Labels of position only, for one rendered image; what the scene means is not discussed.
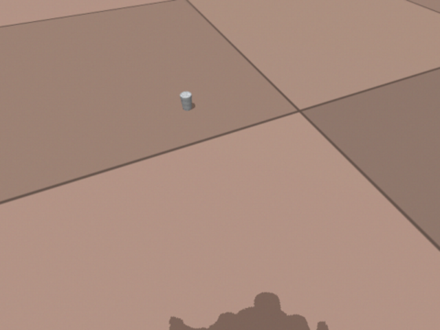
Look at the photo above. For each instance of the cup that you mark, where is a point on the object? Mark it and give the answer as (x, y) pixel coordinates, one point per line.
(186, 100)

